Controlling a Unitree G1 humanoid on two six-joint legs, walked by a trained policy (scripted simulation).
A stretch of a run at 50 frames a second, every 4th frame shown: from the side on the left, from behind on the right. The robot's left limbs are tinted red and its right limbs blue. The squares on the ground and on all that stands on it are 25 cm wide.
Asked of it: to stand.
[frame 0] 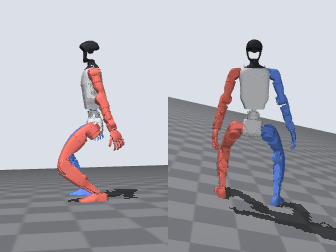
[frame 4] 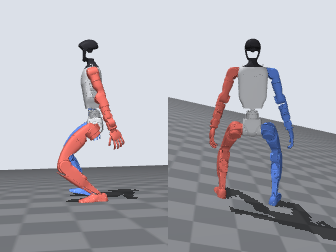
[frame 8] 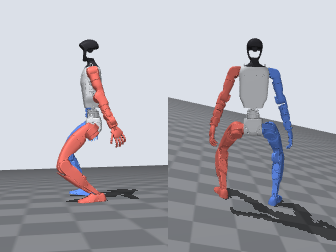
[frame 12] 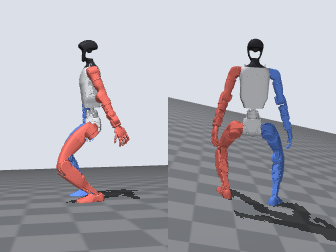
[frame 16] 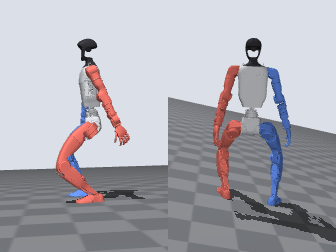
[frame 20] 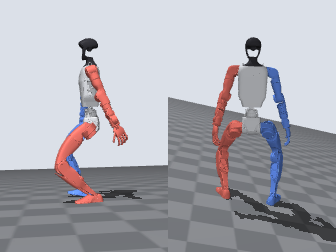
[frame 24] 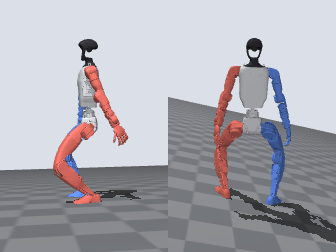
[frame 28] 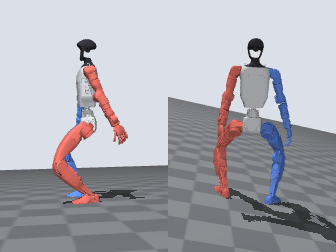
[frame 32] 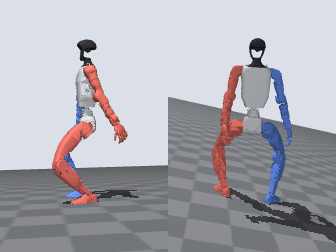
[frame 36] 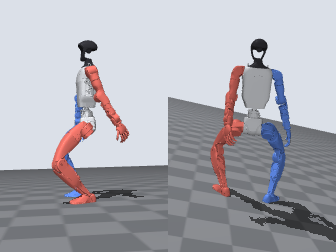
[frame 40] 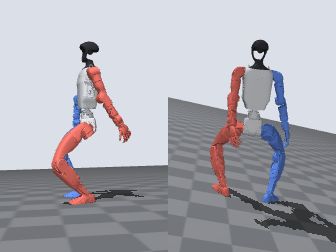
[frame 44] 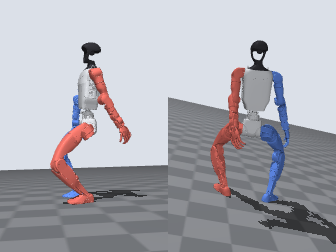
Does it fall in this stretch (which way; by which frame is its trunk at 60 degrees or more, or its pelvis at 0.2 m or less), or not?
no
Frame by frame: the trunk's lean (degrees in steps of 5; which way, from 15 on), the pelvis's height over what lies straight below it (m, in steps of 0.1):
0: 5, 0.6
4: 5, 0.6
8: 5, 0.6
12: 5, 0.6
16: 5, 0.6
20: 0, 0.6
24: 0, 0.6
28: 0, 0.6
32: 5, 0.6
36: 5, 0.6
40: 5, 0.6
44: 5, 0.6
